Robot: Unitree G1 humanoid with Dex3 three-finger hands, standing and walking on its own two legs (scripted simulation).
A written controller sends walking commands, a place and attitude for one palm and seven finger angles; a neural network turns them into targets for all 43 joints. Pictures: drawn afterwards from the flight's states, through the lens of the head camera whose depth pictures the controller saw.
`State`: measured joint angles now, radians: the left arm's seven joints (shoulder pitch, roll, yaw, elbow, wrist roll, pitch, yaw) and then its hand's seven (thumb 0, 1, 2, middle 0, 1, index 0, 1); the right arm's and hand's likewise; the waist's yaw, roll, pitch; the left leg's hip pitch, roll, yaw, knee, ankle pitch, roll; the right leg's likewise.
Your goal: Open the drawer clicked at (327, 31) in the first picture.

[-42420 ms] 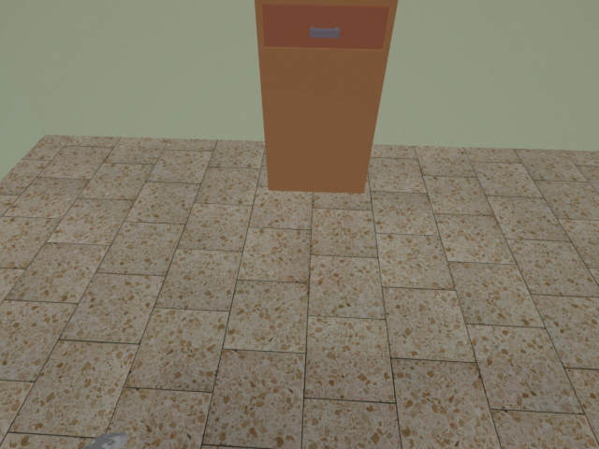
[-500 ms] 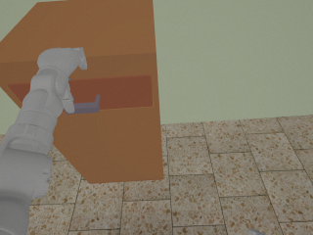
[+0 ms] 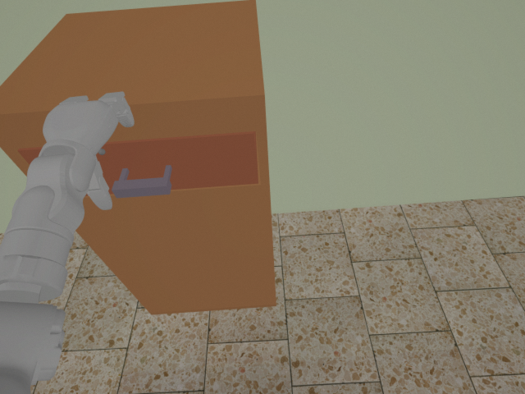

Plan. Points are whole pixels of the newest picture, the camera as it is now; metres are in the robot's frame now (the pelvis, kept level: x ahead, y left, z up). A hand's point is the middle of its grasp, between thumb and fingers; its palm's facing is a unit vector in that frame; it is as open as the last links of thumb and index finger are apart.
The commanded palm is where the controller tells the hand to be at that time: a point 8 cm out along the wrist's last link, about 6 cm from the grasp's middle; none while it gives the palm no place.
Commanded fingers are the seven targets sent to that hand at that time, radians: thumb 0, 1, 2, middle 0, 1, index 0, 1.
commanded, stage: draw the hand back to the body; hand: left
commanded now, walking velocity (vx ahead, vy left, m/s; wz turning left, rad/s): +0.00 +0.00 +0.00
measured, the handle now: (144, 179) +0.50 +0.25 +0.03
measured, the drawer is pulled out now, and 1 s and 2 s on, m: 0.00 0.00 0.00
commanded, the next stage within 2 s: step back with the hand held close in 1.34 s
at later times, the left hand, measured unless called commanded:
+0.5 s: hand (90, 208) +0.30 +0.21 +0.19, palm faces +0.26 -0.85 -0.46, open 13.6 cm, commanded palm +0.26 +0.26 +0.22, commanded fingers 0.00 -0.19 0.44 -0.28 -1.00 -0.28 -1.00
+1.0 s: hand (38, 286) +0.20 +0.21 +0.20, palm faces +0.42 -0.82 -0.40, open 9.9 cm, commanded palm +0.14 +0.26 +0.22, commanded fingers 0.00 0.69 0.81 -0.22 -0.44 -0.22 -0.44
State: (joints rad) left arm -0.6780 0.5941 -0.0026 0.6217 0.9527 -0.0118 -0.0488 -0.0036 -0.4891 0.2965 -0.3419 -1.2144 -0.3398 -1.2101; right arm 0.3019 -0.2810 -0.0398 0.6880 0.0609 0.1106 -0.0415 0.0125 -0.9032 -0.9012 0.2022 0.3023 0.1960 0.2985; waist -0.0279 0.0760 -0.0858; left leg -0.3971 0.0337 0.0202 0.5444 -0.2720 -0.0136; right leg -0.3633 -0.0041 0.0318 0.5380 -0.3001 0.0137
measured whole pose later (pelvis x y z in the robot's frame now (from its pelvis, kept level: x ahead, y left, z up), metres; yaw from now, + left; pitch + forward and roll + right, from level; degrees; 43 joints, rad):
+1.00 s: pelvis +0.01 -0.02 +0.01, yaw +1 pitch -4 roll +0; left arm 0.45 0.34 0.33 -0.50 -0.07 -0.10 0.07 0.00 0.35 0.66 -0.25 -0.65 -0.25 -0.65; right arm 0.20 -0.24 0.00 0.66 -0.01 -0.11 -0.08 0.02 -0.90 -0.90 0.20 0.30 0.20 0.30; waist 0.05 0.07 0.01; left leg -0.10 0.06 -0.01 0.41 -0.24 -0.05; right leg -0.05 0.02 0.00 0.39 -0.27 -0.02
